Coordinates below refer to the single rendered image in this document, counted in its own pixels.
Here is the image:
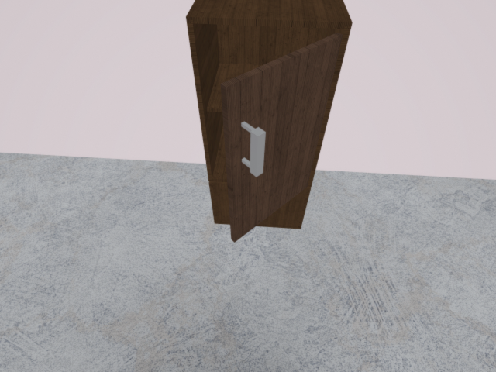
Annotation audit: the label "handle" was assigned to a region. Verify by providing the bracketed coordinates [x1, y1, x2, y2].
[241, 121, 266, 177]

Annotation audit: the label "cupboard door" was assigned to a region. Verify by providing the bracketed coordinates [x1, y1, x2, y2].
[221, 33, 343, 242]

